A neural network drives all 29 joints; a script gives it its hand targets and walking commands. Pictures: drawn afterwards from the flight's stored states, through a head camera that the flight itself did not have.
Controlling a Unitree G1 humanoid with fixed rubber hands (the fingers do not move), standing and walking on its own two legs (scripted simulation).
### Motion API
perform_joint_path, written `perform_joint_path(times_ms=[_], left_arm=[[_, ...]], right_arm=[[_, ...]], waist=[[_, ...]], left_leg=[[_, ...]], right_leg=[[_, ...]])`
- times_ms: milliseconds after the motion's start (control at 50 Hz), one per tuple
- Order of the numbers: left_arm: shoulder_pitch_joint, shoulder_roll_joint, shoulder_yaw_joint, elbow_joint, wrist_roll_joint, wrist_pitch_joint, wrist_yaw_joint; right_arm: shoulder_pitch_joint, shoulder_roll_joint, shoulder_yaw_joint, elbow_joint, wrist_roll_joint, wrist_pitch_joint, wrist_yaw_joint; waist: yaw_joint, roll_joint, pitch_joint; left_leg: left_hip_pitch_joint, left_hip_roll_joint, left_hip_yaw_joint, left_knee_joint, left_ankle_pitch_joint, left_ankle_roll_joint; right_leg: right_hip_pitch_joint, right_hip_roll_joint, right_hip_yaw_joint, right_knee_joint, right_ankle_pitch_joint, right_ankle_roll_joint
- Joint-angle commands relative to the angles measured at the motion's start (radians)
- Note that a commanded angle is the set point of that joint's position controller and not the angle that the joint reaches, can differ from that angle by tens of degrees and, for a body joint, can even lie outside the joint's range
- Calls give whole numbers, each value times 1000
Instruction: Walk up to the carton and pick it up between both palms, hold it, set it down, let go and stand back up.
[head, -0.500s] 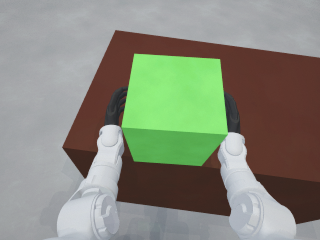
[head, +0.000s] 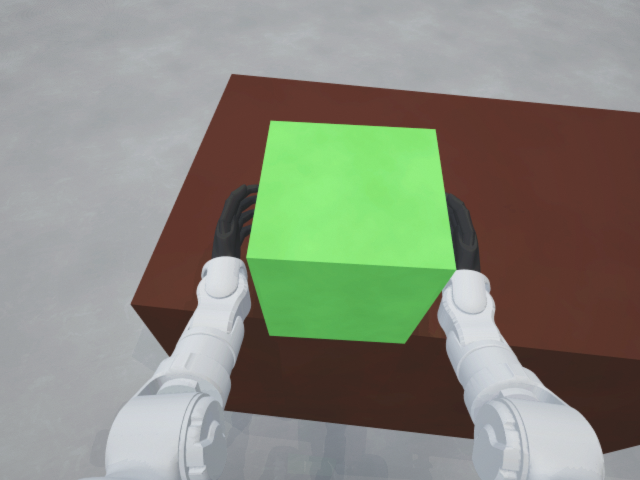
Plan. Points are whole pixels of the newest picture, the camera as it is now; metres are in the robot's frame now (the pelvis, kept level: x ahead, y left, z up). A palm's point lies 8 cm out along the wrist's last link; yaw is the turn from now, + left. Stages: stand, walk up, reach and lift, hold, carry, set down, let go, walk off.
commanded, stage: reach and lift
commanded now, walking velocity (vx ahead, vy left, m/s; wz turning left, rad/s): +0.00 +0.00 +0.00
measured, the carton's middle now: (344, 242) +0.43 +0.00 +0.03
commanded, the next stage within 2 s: hold in 1.94 s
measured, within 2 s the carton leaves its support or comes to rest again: neither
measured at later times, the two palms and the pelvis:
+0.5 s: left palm (186, 174) +0.39 +0.18 +0.19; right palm (481, 193) +0.39 -0.12 +0.18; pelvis +0.01 +0.00 +0.01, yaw +3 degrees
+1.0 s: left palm (160, 182) +0.36 +0.19 +0.20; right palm (472, 212) +0.37 -0.11 +0.18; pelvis -0.02 +0.01 +0.00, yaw +4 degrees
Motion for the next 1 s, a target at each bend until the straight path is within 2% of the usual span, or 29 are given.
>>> perform_joint_path(times_ms=[0,80,140,200,260,340,360,400,440,480,560,660,820,940,960,980], left_arm=[[-690,-633,-385,-212,27,-62,-112],[-720,-658,-464,-317,-27,-8,-117],[-733,-666,-504,-409,-53,69,-122],[-734,-665,-525,-511,-64,186,-135],[-709,-665,-521,-602,-55,342,-162],[-634,-649,-457,-631,-14,535,-207],[-594,-629,-490,-680,-1,583,-207],[-536,-613,-500,-736,2,669,-216],[-507,-576,-473,-755,18,734,-234],[-486,-553,-432,-756,42,783,-258],[-523,-559,-417,-795,54,834,-285],[-579,-592,-498,-889,9,868,-260],[-608,-583,-476,-860,-2,934,-248],[-639,-582,-438,-806,1,945,-250],[-676,-589,-403,-766,25,946,-254],[-664,-582,-380,-764,34,951,-261]], right_arm=[[-719,624,472,-223,-61,-36,163],[-722,660,576,-350,25,47,148],[-741,663,625,-446,88,124,135],[-779,645,649,-547,157,215,119],[-820,612,649,-636,229,312,102],[-838,541,594,-658,288,414,88],[-844,544,629,-719,316,434,77],[-823,512,636,-757,361,477,62],[-783,474,607,-737,370,523,56],[-755,453,571,-706,369,555,62],[-800,446,515,-728,356,562,84],[-883,457,511,-821,356,559,102],[-975,475,505,-853,336,603,107],[-1019,503,503,-832,328,628,109],[-980,500,438,-732,318,660,107],[-986,507,437,-739,317,664,113]], waist=[[6,29,-792],[-5,19,-783],[-11,3,-748],[-19,-16,-689],[-28,-27,-593],[-49,-12,-406],[-58,3,-446],[-74,25,-404],[-91,32,-284],[-94,37,-177],[-100,82,-135],[-112,132,-192],[-105,79,-194],[-98,47,-244],[-140,29,-179],[-110,45,-189]], left_leg=[[440,-96,43,72,247,15],[475,-100,14,95,256,21],[512,-103,-5,103,268,25],[562,-105,-16,100,281,28],[629,-108,-17,83,281,26],[694,-113,-5,34,227,22],[710,-116,-11,58,291,13],[755,-123,-18,78,338,-2],[749,-126,-20,64,290,-6],[726,-126,-14,32,210,-1],[739,-125,-6,11,159,-6],[800,-112,-20,34,181,-21],[734,-104,-17,-11,-19,25],[734,-106,-8,-14,-51,43],[669,-106,6,-56,-121,55],[655,-106,6,-65,-133,58]], right_leg=[[323,51,-31,59,436,35],[326,46,-11,60,410,41],[334,43,-4,47,374,45],[358,39,-3,25,335,48],[410,33,-5,-6,300,48],[483,25,-13,-43,255,47],[453,38,-17,-30,307,50],[460,44,-24,-35,339,53],[455,42,-34,-50,287,57],[450,34,-42,-65,194,58],[436,30,-63,-76,85,45],[398,37,-84,-76,36,22],[396,25,-85,-77,-78,28],[400,29,-85,-75,-85,36],[387,31,-81,-84,-130,36],[406,26,-81,-80,-131,30]])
